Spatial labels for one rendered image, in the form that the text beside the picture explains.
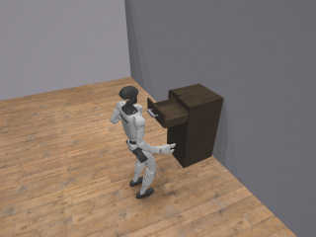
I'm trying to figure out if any cabinet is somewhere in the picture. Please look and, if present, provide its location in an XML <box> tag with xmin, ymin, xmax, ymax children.
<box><xmin>167</xmin><ymin>83</ymin><xmax>224</xmax><ymax>168</ymax></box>

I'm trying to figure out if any robot right hand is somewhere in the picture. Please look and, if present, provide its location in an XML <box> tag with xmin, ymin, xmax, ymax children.
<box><xmin>162</xmin><ymin>143</ymin><xmax>176</xmax><ymax>154</ymax></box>

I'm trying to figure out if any robot right foot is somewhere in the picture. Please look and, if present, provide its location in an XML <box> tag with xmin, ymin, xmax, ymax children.
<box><xmin>136</xmin><ymin>188</ymin><xmax>154</xmax><ymax>199</ymax></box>

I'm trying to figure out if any robot right forearm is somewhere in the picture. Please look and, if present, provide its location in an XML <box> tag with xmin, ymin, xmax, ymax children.
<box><xmin>140</xmin><ymin>141</ymin><xmax>163</xmax><ymax>154</ymax></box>

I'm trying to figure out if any robot right upper arm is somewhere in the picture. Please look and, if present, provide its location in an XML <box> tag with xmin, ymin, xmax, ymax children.
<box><xmin>133</xmin><ymin>115</ymin><xmax>146</xmax><ymax>148</ymax></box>

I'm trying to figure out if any robot left hand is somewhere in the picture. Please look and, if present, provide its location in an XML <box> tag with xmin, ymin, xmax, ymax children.
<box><xmin>134</xmin><ymin>104</ymin><xmax>143</xmax><ymax>114</ymax></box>

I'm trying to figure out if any drawer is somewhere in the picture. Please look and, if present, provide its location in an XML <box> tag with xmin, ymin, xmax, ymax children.
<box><xmin>147</xmin><ymin>98</ymin><xmax>189</xmax><ymax>128</ymax></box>

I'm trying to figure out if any robot left upper arm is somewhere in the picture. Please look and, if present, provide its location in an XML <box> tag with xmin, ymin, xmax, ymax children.
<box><xmin>110</xmin><ymin>101</ymin><xmax>126</xmax><ymax>124</ymax></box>

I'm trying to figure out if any robot left shin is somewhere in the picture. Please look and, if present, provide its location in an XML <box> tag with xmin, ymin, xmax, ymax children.
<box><xmin>133</xmin><ymin>158</ymin><xmax>145</xmax><ymax>182</ymax></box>

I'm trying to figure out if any handle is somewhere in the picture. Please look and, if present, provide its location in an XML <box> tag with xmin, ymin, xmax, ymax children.
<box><xmin>146</xmin><ymin>109</ymin><xmax>158</xmax><ymax>119</ymax></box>
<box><xmin>170</xmin><ymin>89</ymin><xmax>180</xmax><ymax>98</ymax></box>

